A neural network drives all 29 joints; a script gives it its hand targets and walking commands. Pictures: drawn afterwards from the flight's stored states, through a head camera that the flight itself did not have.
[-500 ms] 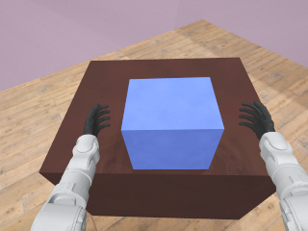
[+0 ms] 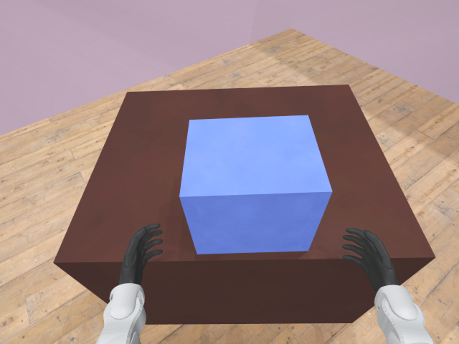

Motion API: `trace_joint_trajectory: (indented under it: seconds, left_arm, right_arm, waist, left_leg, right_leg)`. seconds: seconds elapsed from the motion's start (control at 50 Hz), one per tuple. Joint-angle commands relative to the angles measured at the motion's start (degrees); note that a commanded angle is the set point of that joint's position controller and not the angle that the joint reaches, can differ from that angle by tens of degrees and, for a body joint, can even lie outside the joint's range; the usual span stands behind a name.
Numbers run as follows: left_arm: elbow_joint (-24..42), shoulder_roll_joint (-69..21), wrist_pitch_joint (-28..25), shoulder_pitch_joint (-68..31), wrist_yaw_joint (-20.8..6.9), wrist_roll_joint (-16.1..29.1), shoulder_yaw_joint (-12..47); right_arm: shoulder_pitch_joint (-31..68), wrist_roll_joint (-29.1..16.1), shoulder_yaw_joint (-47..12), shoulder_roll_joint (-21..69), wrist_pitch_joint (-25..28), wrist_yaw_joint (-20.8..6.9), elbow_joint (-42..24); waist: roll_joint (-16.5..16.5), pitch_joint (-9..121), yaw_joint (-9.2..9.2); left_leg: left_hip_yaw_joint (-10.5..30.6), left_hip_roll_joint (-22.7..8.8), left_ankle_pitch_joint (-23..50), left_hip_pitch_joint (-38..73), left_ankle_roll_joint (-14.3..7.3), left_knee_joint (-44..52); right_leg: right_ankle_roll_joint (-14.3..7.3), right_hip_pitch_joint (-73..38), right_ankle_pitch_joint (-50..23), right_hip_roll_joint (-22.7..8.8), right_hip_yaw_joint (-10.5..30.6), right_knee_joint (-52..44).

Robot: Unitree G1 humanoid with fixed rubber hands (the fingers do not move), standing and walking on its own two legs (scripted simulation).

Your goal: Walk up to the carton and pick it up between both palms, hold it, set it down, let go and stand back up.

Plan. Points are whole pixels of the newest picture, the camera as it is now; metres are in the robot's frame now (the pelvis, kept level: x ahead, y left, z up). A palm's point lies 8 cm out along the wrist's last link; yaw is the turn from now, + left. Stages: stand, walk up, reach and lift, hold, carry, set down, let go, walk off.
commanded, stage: set down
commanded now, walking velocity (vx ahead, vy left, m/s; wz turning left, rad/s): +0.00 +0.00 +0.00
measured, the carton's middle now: (250, 187) +0.44 -0.04 -0.02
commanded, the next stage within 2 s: let go in 1.18 s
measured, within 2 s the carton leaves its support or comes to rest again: neither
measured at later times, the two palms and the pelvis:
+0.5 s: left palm (125, 314) +0.21 +0.21 -0.06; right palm (383, 306) +0.19 -0.25 -0.06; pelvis +0.02 +0.00 +0.00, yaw -1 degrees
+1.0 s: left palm (116, 343) +0.16 +0.23 -0.08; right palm (376, 330) +0.15 -0.22 -0.07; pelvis +0.01 +0.01 +0.01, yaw -1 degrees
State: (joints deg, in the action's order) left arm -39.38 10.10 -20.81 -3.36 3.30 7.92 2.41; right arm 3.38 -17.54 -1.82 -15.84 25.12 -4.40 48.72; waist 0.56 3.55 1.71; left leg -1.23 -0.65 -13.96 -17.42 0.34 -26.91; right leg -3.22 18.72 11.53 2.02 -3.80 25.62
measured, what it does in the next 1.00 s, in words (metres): stands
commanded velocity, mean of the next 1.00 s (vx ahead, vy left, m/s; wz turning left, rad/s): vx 0.00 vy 0.00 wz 0.00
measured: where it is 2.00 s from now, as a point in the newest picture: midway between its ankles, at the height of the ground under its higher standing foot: outside the picture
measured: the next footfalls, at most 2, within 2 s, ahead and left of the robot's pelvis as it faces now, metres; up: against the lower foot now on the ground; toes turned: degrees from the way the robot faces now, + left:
none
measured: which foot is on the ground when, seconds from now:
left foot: down 0.00-1.00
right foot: down 0.00-1.00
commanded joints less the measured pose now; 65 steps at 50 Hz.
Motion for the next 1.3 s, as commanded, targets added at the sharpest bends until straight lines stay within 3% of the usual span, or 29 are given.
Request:
trace_joint_trajectory:
  seconds: [0.0, 0.12, 0.22, 0.3, 0.34, 0.38, 0.42, 0.46, 0.5, 0.54, 0.6, 0.68, 0.74, 0.82, 0.92, 1.0, 1.08, 1.18, 1.28]
  left_arm:
    - [4.6, 5.1, -0.38, -5.29, 0.59, 0.44, -1.88]
    - [1.04, 3.4, 0.43, -3.18, 0.53, 1.56, -0.63]
    - [1.88, 4.73, 2.2, -3.92, 0.53, 1.09, -0.67]
    - [3.25, 5.21, 8.42, 0.15, 0.61, -1.03, -0.47]
    - [7.54, 5.9, 12.74, 1.07, 0.3, -2.06, -2.0]
    - [15.03, 7.08, 12.44, 4.7, 1.11, -1.48, -2.62]
    - [19.24, 6.74, 10.76, 7.65, 1.45, -2.74, -3.33]
    - [19.4, 5.96, 9.06, 11.66, 1.06, -3.94, -3.5]
    - [16.05, 5.1, 7.72, 15.14, -0.07, -4.88, -3.46]
    - [9.53, 3.45, 7.8, 18.1, -1.72, -5.44, -2.9]
    - [2.04, 2.47, 12.62, 16.38, -4.06, -5.34, -3.21]
    - [8.81, 4.1, 13.82, 11.91, -3.43, -3.99, -3.62]
    - [10.92, 4.73, 13.75, 9.97, -1.47, -5.64, -3.0]
    - [14.15, 5.77, 18.56, 10.7, 0.22, -6.38, -2.45]
    - [18.45, 6.87, 24.04, 10.09, 0.91, -6.15, -2.74]
    - [16.52, 6.16, 24.34, 11.97, 0.37, -7.67, -3.15]
    - [14.16, 4.12, 25.49, 13.35, -1.04, -7.9, -2.54]
    - [12.11, 3.99, 26.76, 10.82, -2.45, -7.43, -2.74]
    - [13.27, 5.23, 26.59, 8.14, -2.11, -6.95, -3.02]
  right_arm:
    - [7.71, 1.6, 4.38, -9.15, 2.48, -0.94, -7.33]
    - [3.94, 1.56, 2.13, -7.96, 0.66, -3.05, -3.37]
    - [2.91, 3.23, 3.28, -7.58, -0.76, -2.73, -2.42]
    - [-0.29, 5.51, 3.7, -7.91, -4.78, -1.84, -0.22]
    - [-0.83, 6.54, 4.07, -7.23, -7.19, -1.06, -2.82]
    - [-3.79, 7.31, 4.07, -7.19, -6.32, -0.57, -10.49]
    - [-7.02, 7.73, 3.83, -5.79, -4.27, -0.45, -13.44]
    - [-10.96, 8.2, 3.44, -4.39, -1.91, -0.36, -14.14]
    - [-13.69, 8.04, 3.02, -3.62, -0.12, -0.15, -12.39]
    - [-15.8, 8.15, 2.13, -3.19, 0.14, 0.27, -7.57]
    - [-13.28, 8.87, 1.73, -3.67, -3.26, 1.3, -2.11]
    - [-10.41, 11.28, 3.46, -3.74, -4.54, 1.63, -9.2]
    - [-9.24, 14.13, 4.83, -2.14, -5.43, 0.95, -8.86]
    - [-9.53, 15.86, 5.52, -0.15, -10.29, 0.63, -10.52]
    - [-10.29, 16.67, 7.33, 0.48, -13.66, 0.84, -14.32]
    - [-12.2, 16.51, 6.86, 0.58, -13.11, 0.82, -11.96]
    - [-12.55, 15.71, 5.58, -0.7, -13.16, 0.99, -10.28]
    - [-10.54, 17.07, 5.49, -1.61, -13.74, 1.6, -11.72]
    - [-9.31, 18.88, 6.57, -0.89, -14.88, 1.85, -15.02]
  waist:
    - [-2.75, 8.59, -1.23]
    - [-3.44, 0.22, -2.23]
    - [-0.82, 0.2, -1.5]
    - [-0.02, 0.31, -0.35]
    - [-0.87, 2.1, -0.62]
    - [-2.04, 5.73, -1.26]
    - [-1.72, 9.85, -2.06]
    - [-0.92, 10.64, -2.64]
    - [-0.97, 7.05, -2.76]
    - [-1.46, 0.22, -2.16]
    - [-2.28, -8.02, -1.31]
    - [-4.0, -8.47, -1.81]
    - [-2.24, -6.37, -2.09]
    - [-0.96, -5.38, -2.09]
    - [0.58, -1.01, -2.14]
    - [2.89, 0.54, -2.4]
    - [2.18, -3.14, -1.7]
    - [-1.07, -7.63, -1.8]
    - [-2.8, -7.23, -2.0]
  left_leg:
    - [2.3, -0.61, 6.06, 0.37, 1.04, 4.42]
    - [2.07, -0.94, 3.41, 2.47, 0.86, 5.84]
    - [1.09, -0.6, 0.3, 2.85, 0.53, 6.18]
    - [0.35, -0.54, 2.97, 5.5, 0.81, 6.55]
    - [0.0, -0.08, 5.99, 7.61, 0.91, 6.58]
    - [-0.31, 0.36, 12.51, 7.01, 0.74, 5.66]
    - [-0.25, 0.59, 19.55, 7.94, 0.91, 4.65]
    - [0.07, 0.61, 24.51, 8.81, 1.03, 3.81]
    - [0.38, 0.49, 24.14, 8.64, 0.99, 4.05]
    - [0.52, 0.27, 20.82, 8.51, 0.74, 5.39]
    - [0.63, -0.08, 13.52, 9.48, 0.92, 7.75]
    - [-0.23, -0.25, 8.93, 10.02, 0.6, 8.47]
    - [-0.94, -0.38, 7.15, 9.85, 0.95, 8.39]
    - [-1.34, -0.9, 2.32, 9.31, 0.04, 9.64]
    - [-1.54, -0.83, 3.48, 6.89, -0.06, 8.75]
    - [-1.06, -0.98, 10.87, 8.2, 0.83, 7.62]
    - [0.12, -1.41, 15.98, 11.14, 1.69, 6.98]
    - [-0.14, -1.44, 10.34, 9.25, 1.21, 8.27]
    - [-1.0, -1.54, 4.17, 7.07, 0.43, 9.19]
  right_leg:
    - [1.05, -11.97, -6.92, -1.67, 5.35, -2.48]
    - [0.51, -8.91, -1.99, -1.79, 5.44, -4.37]
    - [0.12, -8.99, 0.78, -2.81, 6.21, -4.97]
    - [0.2, -12.97, -4.18, -2.67, 6.3, -5.09]
    - [0.84, -14.98, -7.74, -2.39, 5.9, -5.27]
    - [1.72, -19.92, -15.68, -2.52, 6.16, -3.53]
    - [2.26, -23.31, -24.29, -2.62, 6.44, -1.66]
    - [2.46, -23.87, -30.1, -2.92, 6.66, -0.93]
    - [2.67, -23.06, -31.56, -3.32, 7.07, -1.57]
    - [2.42, -21.58, -29.29, -3.41, 6.89, -3.25]
    - [1.51, -17.92, -17.95, -2.58, 5.84, -7.41]
    - [1.19, -15.53, -8.47, -2.08, 4.71, -8.95]
    - [0.78, -16.25, -5.64, -2.18, 4.37, -8.28]
    - [0.55, -15.49, -1.9, -2.89, 4.77, -8.69]
    - [0.25, -17.6, -4.71, -3.23, 4.98, -7.11]
    - [0.16, -18.59, -10.74, -2.94, 4.58, -6.17]
    - [0.12, -16.88, -11.84, -1.82, 3.53, -7.24]
    - [0.46, -15.54, -6.11, -1.35, 2.89, -8.6]
    - [0.88, -16.09, -1.41, -1.57, 3.13, -8.18]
